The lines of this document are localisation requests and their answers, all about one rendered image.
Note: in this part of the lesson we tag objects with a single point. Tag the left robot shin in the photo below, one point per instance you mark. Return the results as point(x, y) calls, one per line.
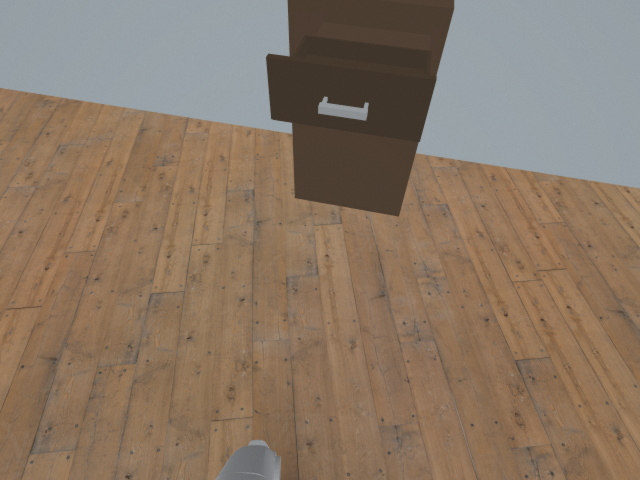
point(258, 442)

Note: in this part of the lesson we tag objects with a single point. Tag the drawer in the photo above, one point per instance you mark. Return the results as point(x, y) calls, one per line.
point(395, 81)

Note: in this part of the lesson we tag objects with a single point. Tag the handle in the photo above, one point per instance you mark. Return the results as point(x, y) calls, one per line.
point(342, 111)

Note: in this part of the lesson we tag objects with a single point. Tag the cabinet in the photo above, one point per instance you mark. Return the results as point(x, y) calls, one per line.
point(349, 169)

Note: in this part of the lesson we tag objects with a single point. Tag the left robot thigh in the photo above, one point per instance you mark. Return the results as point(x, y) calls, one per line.
point(253, 462)

